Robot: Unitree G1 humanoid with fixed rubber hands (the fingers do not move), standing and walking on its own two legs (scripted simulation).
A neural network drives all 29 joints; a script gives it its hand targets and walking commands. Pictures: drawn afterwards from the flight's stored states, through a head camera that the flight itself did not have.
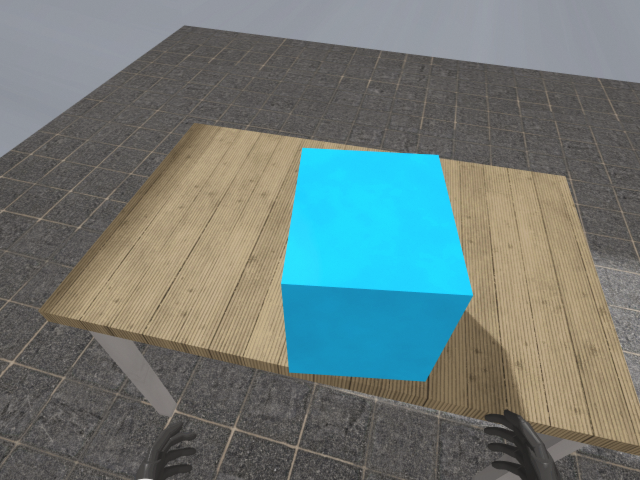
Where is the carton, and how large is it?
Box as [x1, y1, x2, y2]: [281, 148, 472, 381]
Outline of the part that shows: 302,148 281,281 289,372 425,381 472,296 438,155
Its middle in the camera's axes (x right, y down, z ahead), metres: +0.07 +0.03 +0.64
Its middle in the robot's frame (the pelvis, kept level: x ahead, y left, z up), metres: +0.45 -0.04 -0.02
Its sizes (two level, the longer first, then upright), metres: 0.280 0.226 0.250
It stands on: a table, 0.63 m high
